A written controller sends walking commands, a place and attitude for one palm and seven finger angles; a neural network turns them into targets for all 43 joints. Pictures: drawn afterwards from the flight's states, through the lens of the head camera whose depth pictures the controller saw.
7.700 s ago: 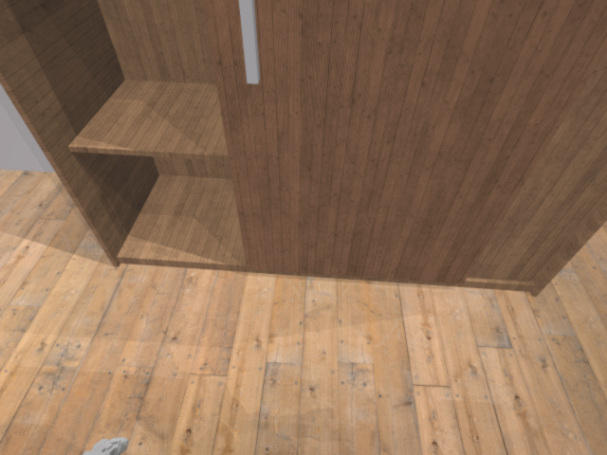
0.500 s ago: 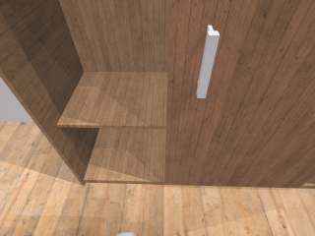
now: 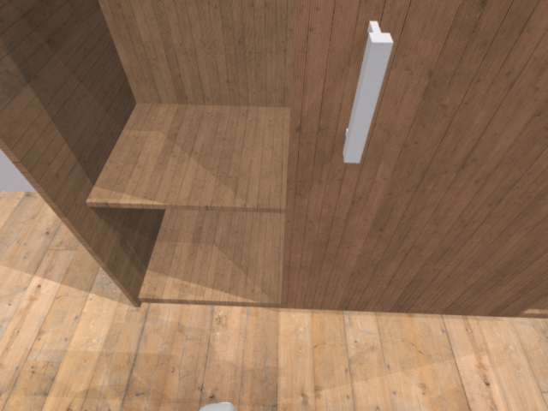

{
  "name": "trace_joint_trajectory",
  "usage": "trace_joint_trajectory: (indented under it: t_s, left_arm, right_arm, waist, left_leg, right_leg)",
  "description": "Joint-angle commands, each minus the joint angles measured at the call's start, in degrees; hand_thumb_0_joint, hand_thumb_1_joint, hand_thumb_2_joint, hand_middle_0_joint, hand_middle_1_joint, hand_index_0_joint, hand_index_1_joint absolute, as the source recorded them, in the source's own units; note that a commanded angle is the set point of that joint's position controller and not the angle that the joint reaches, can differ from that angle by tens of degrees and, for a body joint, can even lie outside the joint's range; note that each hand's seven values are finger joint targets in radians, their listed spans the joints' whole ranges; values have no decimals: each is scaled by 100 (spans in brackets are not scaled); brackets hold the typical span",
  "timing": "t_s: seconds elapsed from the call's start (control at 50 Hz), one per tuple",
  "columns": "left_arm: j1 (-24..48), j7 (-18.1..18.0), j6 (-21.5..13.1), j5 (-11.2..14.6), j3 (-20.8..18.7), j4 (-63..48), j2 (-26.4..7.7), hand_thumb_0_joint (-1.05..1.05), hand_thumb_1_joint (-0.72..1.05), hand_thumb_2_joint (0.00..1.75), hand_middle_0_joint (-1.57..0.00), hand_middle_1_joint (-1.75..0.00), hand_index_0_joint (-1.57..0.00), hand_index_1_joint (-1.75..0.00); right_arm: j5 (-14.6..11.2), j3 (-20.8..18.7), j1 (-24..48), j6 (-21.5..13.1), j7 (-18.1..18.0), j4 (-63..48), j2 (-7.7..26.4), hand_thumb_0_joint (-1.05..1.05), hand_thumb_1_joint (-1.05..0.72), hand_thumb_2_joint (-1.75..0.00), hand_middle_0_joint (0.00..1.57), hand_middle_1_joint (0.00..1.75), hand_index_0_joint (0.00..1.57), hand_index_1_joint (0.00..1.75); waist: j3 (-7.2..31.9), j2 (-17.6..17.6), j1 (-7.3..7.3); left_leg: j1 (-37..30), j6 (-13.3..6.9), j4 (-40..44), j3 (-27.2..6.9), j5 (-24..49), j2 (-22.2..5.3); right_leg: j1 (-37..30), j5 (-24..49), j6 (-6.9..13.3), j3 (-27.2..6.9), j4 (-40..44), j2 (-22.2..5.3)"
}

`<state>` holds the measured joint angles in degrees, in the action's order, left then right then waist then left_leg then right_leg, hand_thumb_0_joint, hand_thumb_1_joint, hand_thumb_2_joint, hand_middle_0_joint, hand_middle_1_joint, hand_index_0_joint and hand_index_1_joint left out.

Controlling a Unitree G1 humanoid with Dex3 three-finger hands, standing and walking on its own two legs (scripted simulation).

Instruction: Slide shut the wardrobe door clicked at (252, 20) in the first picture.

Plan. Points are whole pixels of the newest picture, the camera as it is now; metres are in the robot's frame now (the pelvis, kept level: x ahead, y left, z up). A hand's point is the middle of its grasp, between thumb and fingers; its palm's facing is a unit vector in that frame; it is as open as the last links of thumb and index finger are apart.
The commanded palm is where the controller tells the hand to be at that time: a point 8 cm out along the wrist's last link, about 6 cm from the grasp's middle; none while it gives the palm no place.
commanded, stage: come to a stop and stand still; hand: right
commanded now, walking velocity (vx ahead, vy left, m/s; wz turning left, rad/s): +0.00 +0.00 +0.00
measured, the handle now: (361, 98) +0.51 -0.09 +0.19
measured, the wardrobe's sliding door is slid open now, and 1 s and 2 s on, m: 0.54 0.54 0.54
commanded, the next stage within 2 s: look again from close up in 1.12 s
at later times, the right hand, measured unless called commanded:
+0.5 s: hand out of the picture -0.04 -0.21 -0.16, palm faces +0.00 +0.97 -0.23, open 7.4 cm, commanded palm none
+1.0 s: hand out of the picture +0.04 -0.17 -0.16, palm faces -0.01 +0.97 -0.24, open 7.3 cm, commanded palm none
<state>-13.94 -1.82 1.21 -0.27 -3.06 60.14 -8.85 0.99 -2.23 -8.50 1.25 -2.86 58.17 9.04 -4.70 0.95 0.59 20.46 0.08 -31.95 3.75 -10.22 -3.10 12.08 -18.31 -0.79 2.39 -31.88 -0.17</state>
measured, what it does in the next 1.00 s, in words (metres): stands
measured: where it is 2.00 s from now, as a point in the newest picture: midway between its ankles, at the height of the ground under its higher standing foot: outside the picture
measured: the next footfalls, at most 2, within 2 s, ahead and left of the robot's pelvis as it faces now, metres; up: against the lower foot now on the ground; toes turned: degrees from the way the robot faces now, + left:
none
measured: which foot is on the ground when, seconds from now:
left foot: down 0.00-1.00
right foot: down 0.00-1.00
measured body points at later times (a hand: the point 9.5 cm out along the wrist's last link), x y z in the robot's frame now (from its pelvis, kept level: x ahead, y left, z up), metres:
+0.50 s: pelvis -0.01 -0.03 +0.01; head -0.01 -0.01 +0.46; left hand +0.02 +0.20 -0.15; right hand -0.04 -0.26 -0.14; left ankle +0.06 +0.11 -0.73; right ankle -0.02 -0.11 -0.73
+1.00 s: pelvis +0.02 +0.01 +0.01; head +0.03 +0.03 +0.46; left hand -0.01 +0.21 -0.16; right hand +0.04 -0.22 -0.14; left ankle +0.06 +0.12 -0.73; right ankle -0.02 -0.11 -0.73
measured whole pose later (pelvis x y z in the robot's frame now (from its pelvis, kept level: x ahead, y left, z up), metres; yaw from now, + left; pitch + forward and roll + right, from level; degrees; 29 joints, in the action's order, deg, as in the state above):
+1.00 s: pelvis +0.02 +0.01 +0.01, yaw +1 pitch -1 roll -1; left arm -18.8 -1.6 -1.7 -0.7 0.9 65.5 -8.1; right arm 0.5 0.6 -14.7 -1.3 -2.4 63.7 8.8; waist -1.6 -1.3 1.0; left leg 14.9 -0.9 -27.0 1.8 -10.9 -1.0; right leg 6.2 -16.3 0.0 3.3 -23.7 0.0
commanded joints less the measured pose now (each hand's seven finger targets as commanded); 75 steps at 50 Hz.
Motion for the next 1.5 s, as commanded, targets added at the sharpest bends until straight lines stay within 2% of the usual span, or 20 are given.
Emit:
trace_joint_trajectory:
  t_s: [0.0, 0.02, 0.04, 0.06, 0.08, 0.1, 0.14, 0.18, 0.22, 0.32, 0.4, 0.46, 0.56, 0.64, 0.72, 0.84, 0.96, 1.0, 1.4, 1.48]
  left_arm:
    - [14, 93, -177, -80, -1, -996, -581, 0, 90, 90, -20, -30, -20, -30]
    - [77, 75, -151, -108, 24, -1054, -723, 0, 90, 90, -20, -30, -20, -30]
    - [166, 79, -134, -108, 19, -1169, -840, 0, 90, 90, -20, -30, -20, -30]
    - [247, 81, -122, -105, 7, -1223, -923, 0, 90, 90, -20, -30, -20, -30]
    - [250, 86, -120, -109, 23, -1267, -941, 0, 90, 90, -20, -30, -20, -30]
    - [232, 82, -133, -103, 46, -1244, -935, 0, 90, 90, -20, -30, -20, -30]
    - [65, 76, -182, -75, 90, -1189, -874, 0, 90, 90, -20, -30, -20, -30]
    - [-129, 82, -202, -74, 98, -1106, -899, 0, 90, 90, -20, -30, -20, -30]
    - [-156, 88, -195, -76, 83, -1044, -973, 0, 90, 90, -20, -30, -20, -30]
    - [-307, 90, -221, -66, 123, -834, -904, 0, 90, 90, -20, -30, -20, -30]
    - [-422, 80, -276, -55, 169, -601, -843, 0, 90, 90, -20, -30, -20, -30]
    - [-492, 68, -309, -41, 214, -416, -774, 0, 90, 90, -20, -30, -20, -30]
    - [-645, 39, -374, -31, 285, -98, -634, 0, 90, 90, -20, -30, -20, -30]
    - [-717, 23, -383, -36, 313, 105, -546, 0, 90, 90, -20, -30, -20, -30]
    - [-789, 19, -350, -42, 333, 250, -479, 0, 90, 90, -20, -30, -20, -30]
    - [-913, 17, -352, -48, 335, 378, -417, 0, 90, 90, -20, -30, -20, -30]
    - [-943, 12, -335, -48, 344, 439, -413, 0, 90, 90, -20, -30, -20, -30]
    - [-909, 14, -319, -41, 339, 435, -401, 0, 90, 90, -20, -30, -20, -30]
    - [-980, 12, -298, -35, 348, 478, -387, 0, 90, 90, -20, -30, -20, -30]
    - [-1023, 4, -312, -31, 353, 496, -346, 0, 90, 90, -20, -30, -20, -30]
  right_arm:
    - [-56, -13, -563, -1, -74, -337, 927, 0, -90, -90, 20, 30, 20, 30]
    - [-13, 35, -524, 73, -11, -377, 806, 0, -90, -90, 20, 30, 20, 30]
    - [33, 71, -586, 135, 45, -405, 724, 0, -90, -90, 20, 30, 20, 30]
    - [57, 94, -705, 134, 81, -378, 645, 0, -90, -90, 20, 30, 20, 30]
    - [52, 107, -850, 117, 118, -339, 678, 0, -90, -90, 20, 30, 20, 30]
    - [47, 125, -955, 74, 142, -294, 607, 0, -90, -90, 20, 30, 20, 30]
    - [47, 163, -1063, -27, 152, -261, 635, 0, -90, -90, 20, 30, 20, 30]
    - [41, 160, -957, -80, 168, -246, 725, 0, -90, -90, 20, 30, 20, 30]
    - [54, 172, -1034, -86, 167, -198, 667, 0, -90, -90, 20, 30, 20, 30]
    - [47, 192, -1175, -181, 158, -57, 639, 0, -90, -90, 20, 30, 20, 30]
    - [23, 202, -1178, -235, 144, 81, 628, 0, -90, -90, 20, 30, 20, 30]
    - [8, 223, -1216, -274, 128, 215, 578, 0, -90, -90, 20, 30, 20, 30]
    - [-23, 217, -1193, -322, 95, 362, 529, 0, -90, -90, 20, 30, 20, 30]
    - [-33, 207, -1125, -325, 77, 421, 494, 0, -90, -90, 20, 30, 20, 30]
    - [-45, 220, -1085, -318, 68, 481, 496, 0, -90, -90, 20, 30, 20, 30]
    - [-54, 198, -1027, -337, 60, 437, 519, 0, -90, -90, 20, 30, 20, 30]
    - [-57, 195, -968, -338, 58, 420, 533, 0, -90, -90, 20, 30, 20, 30]
    - [-53, 191, -960, -331, 59, 425, 540, 0, -90, -90, 20, 30, 20, 30]
    - [-43, 185, -1128, -342, 64, 474, 507, 0, -90, -90, 20, 30, 20, 30]
    - [-47, 179, -1197, -353, 62, 485, 489, 0, -90, -90, 20, 30, 20, 30]
  waist:
    - [681, -1309, -114]
    - [173, -1430, -142]
    - [-271, -1404, -162]
    - [-479, -1103, -204]
    - [-428, -717, -267]
    - [-336, -552, -273]
    - [-204, -473, -209]
    - [-155, -336, -95]
    - [-230, -257, -85]
    - [-103, 2, -27]
    - [34, -137, -2]
    - [91, 39, -3]
    - [287, -4, -21]
    - [195, -79, -50]
    - [36, -13, -57]
    - [255, -5, -37]
    - [184, -66, -21]
    - [42, -56, -34]
    - [-40, -31, -18]
    - [66, -68, -43]
  left_leg:
    - [-730, -349, -211, -597, -31, -475]
    - [-465, -216, -283, -243, -928, -151]
    - [-340, -149, -594, -77, -975, 66]
    - [-365, -138, -802, -72, -826, 134]
    - [-486, -154, -807, -86, -673, 134]
    - [-523, -153, -585, -146, -520, 105]
    - [-491, -193, 74, -394, -402, -23]
    - [-422, -211, 266, -517, -571, -8]
    - [-358, -169, 283, -496, -557, -3]
    - [-268, -173, 634, -754, -625, -98]
    - [-321, -175, 735, -809, -416, -173]
    - [-430, -169, 816, -864, -173, -240]
    - [-740, -190, 773, -854, 420, -313]
    - [-847, -208, 761, -837, 525, -325]
    - [-847, -236, 887, -870, 360, -358]
    - [-1028, -265, 883, -855, 648, -367]
    - [-1008, -281, 934, -847, 680, -346]
    - [-953, -274, 1020, -860, 513, -337]
    - [-863, -274, 1344, -921, -36, -279]
    - [-971, -282, 1319, -873, 136, -281]
  right_leg:
    - [824, 244, 187, -557, 882, -597]
    - [1211, -364, 326, -930, 1398, -929]
    - [1683, -1295, 444, -1123, 1885, -1037]
    - [1970, -1590, 538, -1164, 2018, -1060]
    - [1986, -1452, 604, -1077, 1910, -1012]
    - [1763, -1241, 579, -970, 1802, -924]
    - [1288, -994, 488, -878, 1624, -744]
    - [1142, -1252, 453, -929, 1697, -662]
    - [1136, -1430, 450, -929, 1793, -704]
    - [773, -1067, 430, -848, 1684, -569]
    - [486, -640, 393, -818, 1706, -558]
    - [337, -179, 369, -687, 1596, -530]
    - [108, 714, 323, -523, 1449, -524]
    - [154, 853, 286, -484, 1447, -526]
    - [242, 649, 261, -440, 1409, -487]
    - [94, 853, 236, -403, 1347, -501]
    - [37, 852, 211, -381, 1366, -530]
    - [103, 727, 205, -368, 1380, -516]
    - [-11, 554, 179, -323, 1453, -517]
    - [-58, 645, 182, -326, 1438, -533]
